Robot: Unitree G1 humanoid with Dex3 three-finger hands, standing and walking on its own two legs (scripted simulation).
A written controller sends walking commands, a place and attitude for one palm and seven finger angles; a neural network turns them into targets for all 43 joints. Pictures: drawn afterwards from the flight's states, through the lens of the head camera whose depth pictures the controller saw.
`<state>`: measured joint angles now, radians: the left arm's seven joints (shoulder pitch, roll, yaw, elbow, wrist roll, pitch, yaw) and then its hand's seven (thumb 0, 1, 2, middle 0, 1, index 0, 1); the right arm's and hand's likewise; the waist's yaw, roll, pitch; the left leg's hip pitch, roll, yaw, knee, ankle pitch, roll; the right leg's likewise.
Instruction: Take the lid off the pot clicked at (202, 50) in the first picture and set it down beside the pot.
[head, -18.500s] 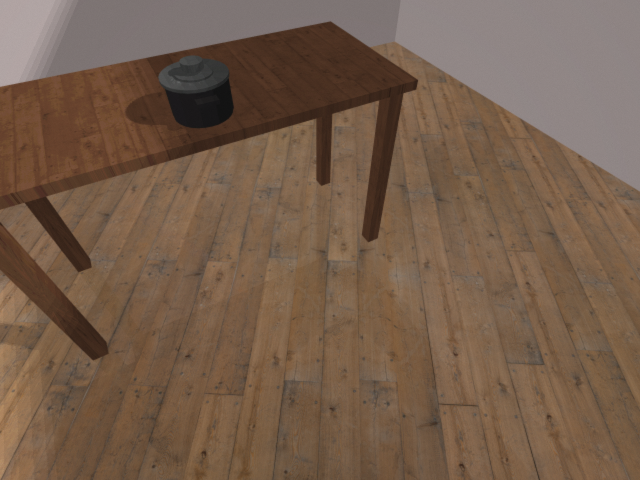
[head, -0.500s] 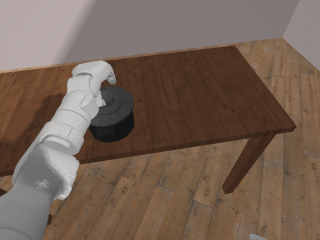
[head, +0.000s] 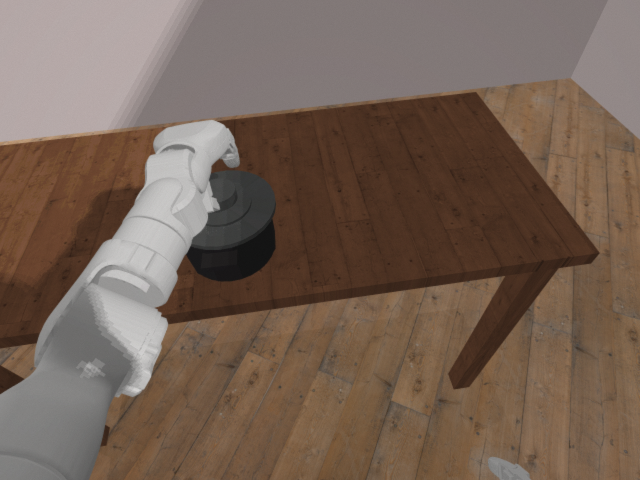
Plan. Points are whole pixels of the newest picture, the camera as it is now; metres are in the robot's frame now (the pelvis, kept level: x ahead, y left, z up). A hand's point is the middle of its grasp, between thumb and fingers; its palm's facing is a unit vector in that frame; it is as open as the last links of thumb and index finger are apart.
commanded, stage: move the open hand above the knob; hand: left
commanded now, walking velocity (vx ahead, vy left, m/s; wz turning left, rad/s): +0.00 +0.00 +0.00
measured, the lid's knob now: (218, 194) +0.51 +0.15 +0.07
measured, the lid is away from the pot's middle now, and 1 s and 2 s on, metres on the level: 0.01 0.01 0.01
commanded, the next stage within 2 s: lower the open fingers around the knob in 0.88 s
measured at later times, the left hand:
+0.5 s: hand (207, 183) +0.47 +0.14 +0.13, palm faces -0.27 -0.10 -0.96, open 10.2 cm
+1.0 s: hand (195, 186) +0.46 +0.16 +0.13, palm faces -0.27 -0.10 -0.96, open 10.2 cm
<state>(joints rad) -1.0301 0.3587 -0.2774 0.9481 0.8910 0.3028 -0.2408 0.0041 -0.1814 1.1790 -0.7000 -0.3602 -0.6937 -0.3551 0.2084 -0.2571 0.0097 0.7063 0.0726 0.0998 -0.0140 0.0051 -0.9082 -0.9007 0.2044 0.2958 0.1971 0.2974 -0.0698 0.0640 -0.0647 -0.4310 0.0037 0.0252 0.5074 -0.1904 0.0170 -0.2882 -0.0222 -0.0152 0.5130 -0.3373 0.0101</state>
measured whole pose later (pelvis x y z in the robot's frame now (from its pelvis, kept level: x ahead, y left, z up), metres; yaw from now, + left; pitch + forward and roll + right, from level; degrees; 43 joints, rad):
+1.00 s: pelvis +0.00 +0.00 +0.00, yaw +0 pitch +6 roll +0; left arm -0.98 0.39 -0.27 0.89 0.89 0.30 -0.26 0.00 -0.18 1.18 -0.70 -0.36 -0.69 -0.36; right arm 0.20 -0.26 0.01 0.69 0.07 0.11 -0.02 0.01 -0.91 -0.90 0.20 0.30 0.20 0.30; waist -0.06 0.06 -0.06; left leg -0.41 0.01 0.02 0.50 -0.19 0.01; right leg -0.26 -0.02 -0.02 0.50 -0.34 0.01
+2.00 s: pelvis +0.01 +0.00 +0.00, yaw -1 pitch +9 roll -1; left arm -1.01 0.39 -0.24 1.05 0.90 0.26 -0.21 0.00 -0.18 1.18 -0.67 -0.36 -0.67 -0.35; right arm 0.26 -0.27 -0.01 0.71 0.07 0.11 -0.02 0.00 -0.91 -0.90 0.20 0.30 0.20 0.30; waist -0.10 0.04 -0.09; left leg -0.49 0.02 0.04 0.54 -0.22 0.02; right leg -0.34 0.00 0.00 0.52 -0.34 0.01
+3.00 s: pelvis +0.00 +0.00 +0.00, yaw -1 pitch +9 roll -1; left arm -1.05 0.39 -0.25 1.09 0.90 0.27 -0.22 0.01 0.07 1.01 -0.56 -0.96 -0.56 -0.89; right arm 0.26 -0.27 0.00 0.72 0.06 0.11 -0.02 0.00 -0.91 -0.90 0.21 0.30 0.20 0.30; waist -0.11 0.05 -0.08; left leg -0.50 0.02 0.04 0.55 -0.21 0.02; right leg -0.35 -0.01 0.00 0.53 -0.34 0.01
